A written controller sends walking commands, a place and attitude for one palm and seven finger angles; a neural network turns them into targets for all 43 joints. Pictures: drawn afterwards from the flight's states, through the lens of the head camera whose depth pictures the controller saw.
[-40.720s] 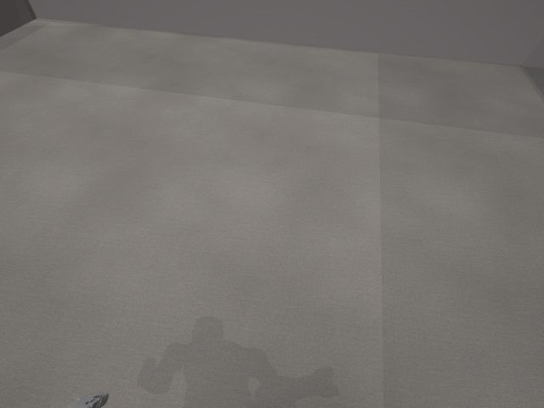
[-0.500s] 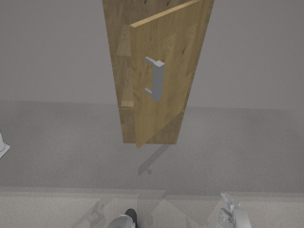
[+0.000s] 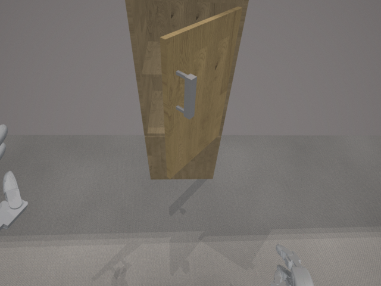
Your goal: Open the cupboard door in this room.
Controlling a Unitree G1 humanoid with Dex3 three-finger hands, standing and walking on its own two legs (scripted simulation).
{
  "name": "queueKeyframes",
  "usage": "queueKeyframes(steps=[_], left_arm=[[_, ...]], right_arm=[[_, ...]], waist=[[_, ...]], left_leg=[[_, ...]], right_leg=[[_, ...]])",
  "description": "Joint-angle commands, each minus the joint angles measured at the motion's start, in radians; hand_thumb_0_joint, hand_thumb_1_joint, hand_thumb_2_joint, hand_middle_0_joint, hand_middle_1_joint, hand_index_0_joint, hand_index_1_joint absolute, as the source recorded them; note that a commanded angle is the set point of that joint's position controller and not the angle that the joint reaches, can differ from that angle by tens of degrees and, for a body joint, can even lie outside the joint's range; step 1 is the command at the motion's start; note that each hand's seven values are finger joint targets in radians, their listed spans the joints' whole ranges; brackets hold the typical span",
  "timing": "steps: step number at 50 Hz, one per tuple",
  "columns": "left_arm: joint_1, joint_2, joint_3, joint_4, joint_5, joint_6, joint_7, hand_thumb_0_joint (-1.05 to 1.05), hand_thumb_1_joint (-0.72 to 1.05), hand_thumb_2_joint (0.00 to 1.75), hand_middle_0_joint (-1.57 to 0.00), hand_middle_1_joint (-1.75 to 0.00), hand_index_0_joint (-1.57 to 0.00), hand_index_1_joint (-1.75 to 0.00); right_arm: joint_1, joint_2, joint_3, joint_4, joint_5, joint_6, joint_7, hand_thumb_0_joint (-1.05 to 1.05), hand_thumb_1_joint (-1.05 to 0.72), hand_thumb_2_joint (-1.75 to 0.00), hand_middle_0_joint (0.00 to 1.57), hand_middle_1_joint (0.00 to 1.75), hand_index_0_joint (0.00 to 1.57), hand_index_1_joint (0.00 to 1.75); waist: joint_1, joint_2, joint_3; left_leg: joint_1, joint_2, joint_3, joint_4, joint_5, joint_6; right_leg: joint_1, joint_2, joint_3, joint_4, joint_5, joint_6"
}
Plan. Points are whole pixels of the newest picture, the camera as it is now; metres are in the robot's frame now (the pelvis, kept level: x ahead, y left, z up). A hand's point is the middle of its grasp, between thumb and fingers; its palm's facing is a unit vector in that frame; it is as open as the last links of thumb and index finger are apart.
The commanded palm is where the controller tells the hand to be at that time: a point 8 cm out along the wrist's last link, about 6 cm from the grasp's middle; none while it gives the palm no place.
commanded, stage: stop stepping back and stand still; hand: left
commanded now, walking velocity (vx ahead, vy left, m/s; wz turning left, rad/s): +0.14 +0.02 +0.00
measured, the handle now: (184, 94) +0.62 +0.05 +0.07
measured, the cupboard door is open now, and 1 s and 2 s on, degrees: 47 47 47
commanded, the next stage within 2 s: let the arm hang, fingers relaxed in 0.26 s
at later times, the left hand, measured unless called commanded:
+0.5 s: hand (81, 242) +0.22 +0.24 -0.03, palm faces +0.14 -0.89 -0.43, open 7.4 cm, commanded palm none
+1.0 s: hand out of the picture -0.04 +0.18 -0.18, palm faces +0.06 -0.97 -0.22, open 7.3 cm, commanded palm none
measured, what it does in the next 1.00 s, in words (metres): steps on the spot: right foot, then left foot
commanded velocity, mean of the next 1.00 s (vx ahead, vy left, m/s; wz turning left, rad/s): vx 0.02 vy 0.02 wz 0.00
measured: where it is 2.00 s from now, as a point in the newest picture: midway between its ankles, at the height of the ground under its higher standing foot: outside the picture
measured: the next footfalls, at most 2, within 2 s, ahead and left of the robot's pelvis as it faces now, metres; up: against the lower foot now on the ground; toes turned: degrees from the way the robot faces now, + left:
right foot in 0.04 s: +0.03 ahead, -0.10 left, +0.00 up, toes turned +1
left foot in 0.32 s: +0.08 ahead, +0.12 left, +0.00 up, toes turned +3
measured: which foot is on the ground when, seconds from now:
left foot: down 0.00-0.06, up 0.08-0.30, down 0.32-1.00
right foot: up 0.00-0.02, down 0.04-1.00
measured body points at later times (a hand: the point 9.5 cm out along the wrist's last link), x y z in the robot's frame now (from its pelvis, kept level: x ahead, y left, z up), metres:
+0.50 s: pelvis -0.01 +0.00 -0.02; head -0.01 -0.03 +0.43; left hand +0.20 +0.29 +0.00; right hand +0.13 -0.26 -0.14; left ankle +0.04 +0.12 -0.75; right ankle -0.04 -0.09 -0.73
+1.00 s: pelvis +0.01 +0.00 +0.00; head +0.03 -0.01 +0.45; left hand -0.04 +0.23 -0.16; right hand +0.00 -0.22 -0.17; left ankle +0.04 +0.12 -0.75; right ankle -0.01 -0.10 -0.75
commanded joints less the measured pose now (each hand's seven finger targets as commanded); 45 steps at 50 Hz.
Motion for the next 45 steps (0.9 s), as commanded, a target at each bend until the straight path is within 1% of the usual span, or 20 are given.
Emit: queueKeyframes(steps=[1,3,4,8,13,17,18,19,20,21,23,25,26,27,28,29,30,32,35,45], left_arm=[[-0.069,0.181,0.120,-0.170,-0.006,-0.037,0.007,0.00,0.90,0.90,-0.20,-0.30,-0.20,-0.30],[-0.141,0.209,0.137,-0.174,-0.016,-0.044,0.009,0.00,0.90,0.90,-0.20,-0.30,-0.20,-0.30],[-0.159,0.182,0.119,-0.146,-0.016,-0.044,0.008,0.00,0.90,0.90,-0.20,-0.30,-0.20,-0.30],[-0.169,0.173,0.108,-0.080,-0.003,-0.092,0.001,0.00,0.90,0.90,-0.20,-0.30,-0.20,-0.30],[-0.143,0.169,0.114,-0.118,-0.007,-0.112,0.004,0.00,0.90,0.90,-0.20,-0.30,-0.20,-0.30],[-0.094,0.176,0.135,-0.167,-0.016,-0.120,-0.005,0.00,0.90,0.90,-0.20,-0.30,-0.20,-0.30],[-0.120,-0.034,-0.271,0.606,0.092,0.082,-0.145,0.00,0.90,0.90,-0.20,-0.30,-0.20,-0.30],[-0.116,-0.115,-0.277,0.621,0.068,0.165,-0.159,0.00,0.90,0.90,-0.20,-0.30,-0.20,-0.30],[-0.147,-0.162,-0.301,0.652,0.057,0.189,-0.159,0.00,0.90,0.90,-0.20,-0.30,-0.20,-0.30],[-0.187,-0.160,-0.312,0.693,0.057,0.196,-0.163,0.00,0.90,0.90,-0.20,-0.30,-0.20,-0.30],[-0.221,-0.142,-0.321,0.815,0.062,0.195,-0.171,0.00,0.90,0.90,-0.20,-0.30,-0.20,-0.30],[-0.219,-0.109,-0.328,0.971,0.061,0.188,-0.169,0.00,0.90,0.90,-0.20,-0.30,-0.20,-0.30],[-0.242,-0.049,-0.328,1.029,0.066,0.183,-0.163,0.00,0.90,0.90,-0.20,-0.30,-0.20,-0.30],[-0.278,-0.014,-0.333,1.089,0.062,0.180,-0.163,0.00,0.90,0.90,-0.20,-0.30,-0.20,-0.30],[-0.342,0.001,-0.347,1.137,0.058,0.183,-0.165,0.00,0.90,0.90,-0.20,-0.30,-0.20,-0.30],[-0.368,-0.012,-0.351,1.188,0.056,0.182,-0.156,0.00,0.90,0.90,-0.20,-0.30,-0.20,-0.30],[-0.377,-0.043,-0.359,1.247,0.050,0.174,-0.153,0.00,0.90,0.90,-0.20,-0.30,-0.20,-0.30],[-0.354,-0.079,-0.368,1.350,0.042,0.159,-0.146,0.00,0.90,0.90,-0.20,-0.30,-0.20,-0.30],[-0.290,-0.135,-0.360,1.436,0.039,0.169,-0.138,0.00,0.90,0.90,-0.20,-0.30,-0.20,-0.30],[-0.238,-0.166,-0.386,1.627,0.034,0.171,-0.139,0.00,0.90,0.90,-0.20,-0.30,-0.20,-0.30]], right_arm=[[-0.111,-0.150,-0.066,-0.133,-0.011,-0.003,-0.021,0.00,-0.90,-0.90,0.20,0.30,0.20,0.30],[-0.106,-0.152,-0.072,-0.120,-0.002,-0.003,-0.014,0.00,-0.90,-0.90,0.20,0.30,0.20,0.30],[-0.103,-0.166,-0.083,-0.111,0.008,-0.011,-0.009,0.00,-0.90,-0.90,0.20,0.30,0.20,0.30],[-0.115,-0.142,-0.056,-0.093,0.008,-0.018,-0.016,0.00,-0.90,-0.90,0.20,0.30,0.20,0.30],[-0.119,-0.144,-0.063,-0.102,0.001,-0.039,-0.016,0.00,-0.90,-0.90,0.20,0.30,0.20,0.30],[-0.102,-0.182,-0.087,-0.128,0.017,-0.034,-0.006,0.00,-0.90,-0.90,0.20,0.30,0.20,0.30],[-0.050,-0.341,-0.112,0.104,0.000,-0.026,0.078,0.00,-0.90,-0.90,0.20,0.30,0.20,0.30],[0.008,-0.255,-0.114,0.084,0.003,0.039,0.071,0.00,-0.90,-0.90,0.20,0.30,0.20,0.30],[0.006,-0.236,-0.094,0.081,-0.011,0.068,0.060,0.00,-0.90,-0.90,0.20,0.30,0.20,0.30],[0.002,-0.233,-0.083,0.064,-0.024,0.083,0.054,0.00,-0.90,-0.90,0.20,0.30,0.20,0.30],[-0.042,-0.233,-0.076,0.067,-0.041,0.100,0.055,0.00,-0.90,-0.90,0.20,0.30,0.20,0.30],[-0.107,-0.204,-0.065,0.090,-0.027,0.120,0.054,0.00,-0.90,-0.90,0.20,0.30,0.20,0.30],[-0.103,-0.157,-0.059,0.105,-0.011,0.129,0.056,0.00,-0.90,-0.90,0.20,0.30,0.20,0.30],[-0.082,-0.138,-0.057,0.129,-0.008,0.137,0.062,0.00,-0.90,-0.90,0.20,0.30,0.20,0.30],[-0.059,-0.140,-0.059,0.169,-0.012,0.151,0.065,0.00,-0.90,-0.90,0.20,0.30,0.20,0.30],[-0.064,-0.134,-0.060,0.198,-0.018,0.166,0.059,0.00,-0.90,-0.90,0.20,0.30,0.20,0.30],[-0.055,-0.127,-0.058,0.232,-0.018,0.165,0.055,0.00,-0.90,-0.90,0.20,0.30,0.20,0.30],[0.000,-0.107,-0.052,0.301,-0.011,0.153,0.047,0.00,-0.90,-0.90,0.20,0.30,0.20,0.30],[0.011,-0.081,-0.057,0.362,-0.010,0.152,0.035,0.00,-0.90,-0.90,0.20,0.30,0.20,0.30],[0.071,-0.075,-0.045,0.484,-0.004,0.153,0.024,0.00,-0.90,-0.90,0.20,0.30,0.20,0.30]], waist=[[0.001,0.070,-0.031],[0.022,-0.148,-0.028],[0.012,-0.163,-0.012],[0.012,-0.056,0.060],[0.032,-0.048,0.043],[0.032,0.093,-0.048],[-0.057,0.197,-0.030],[-0.027,0.212,-0.051],[-0.015,0.140,-0.039],[-0.012,0.066,-0.030],[0.025,-0.053,-0.038],[0.069,-0.057,-0.037],[0.054,-0.148,-0.016],[0.018,-0.136,0.023],[-0.009,-0.094,0.050],[-0.003,-0.171,0.080],[-0.005,-0.159,0.111],[-0.022,-0.022,0.029],[0.001,0.145,-0.012],[0.009,0.025,0.068]], left_leg=[[-0.131,0.066,-0.063,0.108,-0.295,0.002],[-0.254,0.005,-0.030,0.454,-0.212,-0.022],[-0.294,-0.001,-0.051,0.582,-0.241,-0.029],[-0.252,0.039,-0.013,0.462,-0.142,-0.019],[-0.001,0.009,0.051,0.153,-0.056,0.007],[0.207,0.122,-0.097,0.087,0.269,0.056],[0.102,0.155,-0.170,0.190,0.471,0.095],[0.093,0.195,-0.228,0.102,0.617,0.156],[0.031,0.279,-0.326,0.044,0.535,0.203],[-0.013,0.296,-0.376,0.007,0.402,0.221],[-0.038,0.257,-0.320,0.009,0.204,0.192],[-0.127,0.148,-0.181,0.064,0.055,0.095],[-0.142,0.048,-0.107,0.127,-0.093,0.032],[-0.097,-0.006,-0.051,0.173,-0.193,-0.004],[-0.015,-0.018,-0.029,0.209,-0.216,-0.013],[-0.004,-0.015,-0.027,0.246,-0.189,-0.014],[-0.010,-0.004,-0.040,0.241,-0.143,-0.011],[0.070,0.030,-0.055,0.143,0.024,-0.012],[0.121,0.078,-0.090,0.085,0.127,0.004],[0.126,0.090,-0.104,-0.008,0.073,0.013]], right_leg=[[0.099,-0.112,0.179,-0.245,0.019,-0.088],[0.061,-0.342,0.497,-0.349,-0.035,-0.197],[0.039,-0.346,0.514,-0.343,0.006,-0.196],[0.046,-0.286,0.264,-0.238,0.464,-0.139],[-0.010,-0.242,0.227,-0.201,0.405,-0.078],[-0.068,-0.099,0.135,-0.037,0.447,0.047],[-0.179,-0.122,0.013,0.228,0.518,0.030],[-0.178,-0.057,0.041,0.324,0.115,0.015],[-0.240,-0.038,0.070,0.417,-0.165,0.020],[-0.241,-0.046,0.112,0.447,-0.199,0.023],[-0.172,-0.063,0.101,0.333,-0.161,0.013],[0.031,-0.074,0.094,0.011,0.114,0.013],[0.026,-0.160,0.239,-0.144,0.120,-0.010],[-0.072,-0.276,0.355,-0.238,0.122,-0.065],[-0.183,-0.290,0.362,-0.270,0.016,-0.099],[-0.206,-0.251,0.345,-0.293,0.036,-0.097],[-0.170,-0.233,0.327,-0.269,0.211,-0.099],[-0.064,-0.200,0.249,-0.172,0.498,-0.083],[-0.022,-0.141,0.167,-0.153,0.402,-0.043],[-0.008,-0.130,0.138,-0.222,0.280,-0.039]])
